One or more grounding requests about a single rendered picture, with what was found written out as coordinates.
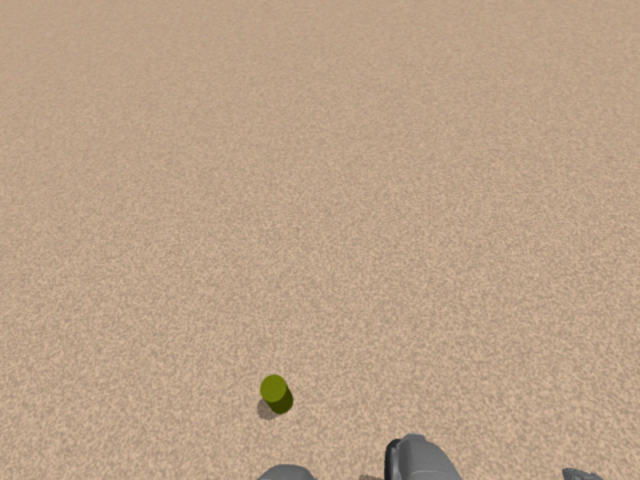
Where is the can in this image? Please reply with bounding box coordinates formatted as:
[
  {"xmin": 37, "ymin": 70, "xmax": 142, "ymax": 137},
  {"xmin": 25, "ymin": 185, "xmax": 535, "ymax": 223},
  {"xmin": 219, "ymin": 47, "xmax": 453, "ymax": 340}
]
[{"xmin": 260, "ymin": 375, "xmax": 293, "ymax": 414}]

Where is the right robot foot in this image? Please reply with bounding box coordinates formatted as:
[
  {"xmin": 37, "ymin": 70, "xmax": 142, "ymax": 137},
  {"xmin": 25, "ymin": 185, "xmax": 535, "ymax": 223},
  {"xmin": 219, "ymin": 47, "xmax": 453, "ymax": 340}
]
[{"xmin": 385, "ymin": 439, "xmax": 402, "ymax": 480}]

